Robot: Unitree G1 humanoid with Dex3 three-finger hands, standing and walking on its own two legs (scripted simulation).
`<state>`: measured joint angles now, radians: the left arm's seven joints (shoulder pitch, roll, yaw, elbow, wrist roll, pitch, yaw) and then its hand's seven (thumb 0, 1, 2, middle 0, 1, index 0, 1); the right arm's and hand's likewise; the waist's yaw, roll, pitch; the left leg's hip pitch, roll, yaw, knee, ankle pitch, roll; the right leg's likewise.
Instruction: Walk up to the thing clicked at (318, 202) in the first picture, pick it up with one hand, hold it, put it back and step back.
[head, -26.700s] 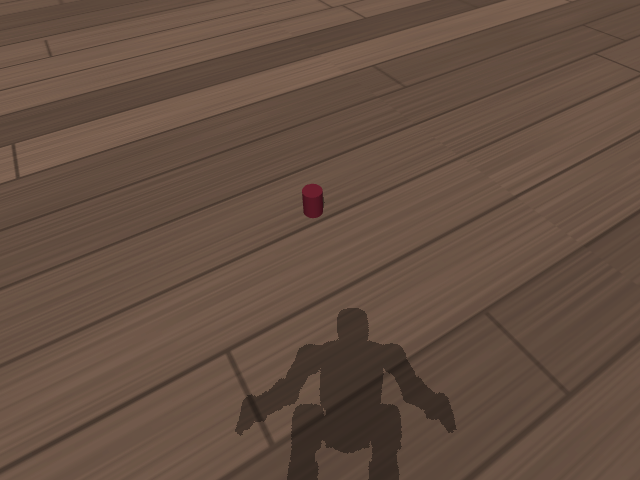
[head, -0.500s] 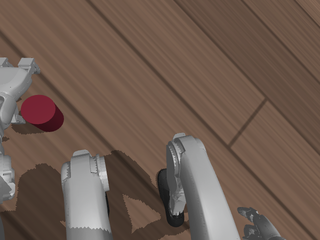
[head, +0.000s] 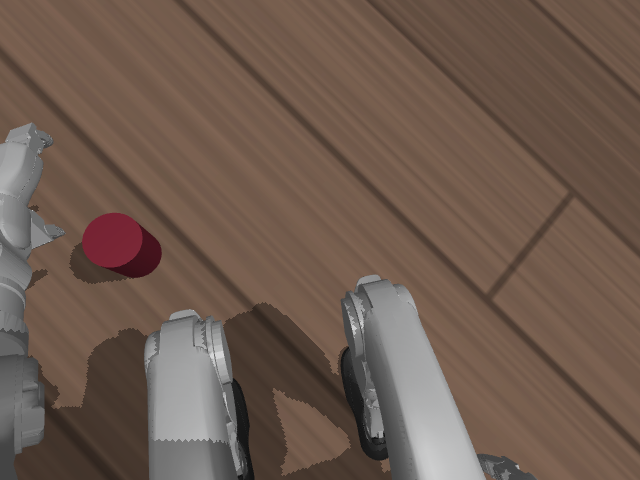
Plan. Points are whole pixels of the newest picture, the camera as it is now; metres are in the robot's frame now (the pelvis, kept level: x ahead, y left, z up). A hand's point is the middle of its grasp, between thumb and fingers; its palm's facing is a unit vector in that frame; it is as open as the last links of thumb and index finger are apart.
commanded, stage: home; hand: left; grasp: from above
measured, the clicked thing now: (125, 247) +0.45 +0.27 -0.33
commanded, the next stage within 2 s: none
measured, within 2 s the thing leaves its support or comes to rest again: neither
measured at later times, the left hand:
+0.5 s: hand out of the picture +0.27 +0.24 +0.09, palm faces -0.07 -0.87 -0.49, open 7.5 cm
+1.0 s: hand out of the picture +0.21 +0.20 +0.27, palm faces +0.20 -0.96 -0.21, open 7.4 cm
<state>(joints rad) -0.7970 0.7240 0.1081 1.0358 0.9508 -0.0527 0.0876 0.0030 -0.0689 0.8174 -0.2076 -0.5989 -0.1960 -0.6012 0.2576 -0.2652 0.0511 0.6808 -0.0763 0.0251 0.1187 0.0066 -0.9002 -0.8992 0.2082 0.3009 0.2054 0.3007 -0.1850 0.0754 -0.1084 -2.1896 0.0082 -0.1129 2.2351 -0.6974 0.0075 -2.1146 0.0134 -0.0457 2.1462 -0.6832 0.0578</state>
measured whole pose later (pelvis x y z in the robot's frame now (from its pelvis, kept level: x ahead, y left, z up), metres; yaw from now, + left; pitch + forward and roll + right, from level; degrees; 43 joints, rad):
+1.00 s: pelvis +0.07 +0.00 +0.32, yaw +7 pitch +11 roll -3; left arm 0.49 0.22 0.04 -0.12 -0.07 0.46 0.06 0.01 0.90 0.90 -0.20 -0.30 -0.20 -0.30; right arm 0.33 -0.22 0.04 0.52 0.03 -0.17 -0.18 0.02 -0.91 -0.90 0.21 0.30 0.20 0.30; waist -0.06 0.06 -0.18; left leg -0.76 0.03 -0.06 1.04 -0.48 -0.01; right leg -0.70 0.00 -0.04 0.96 -0.46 0.02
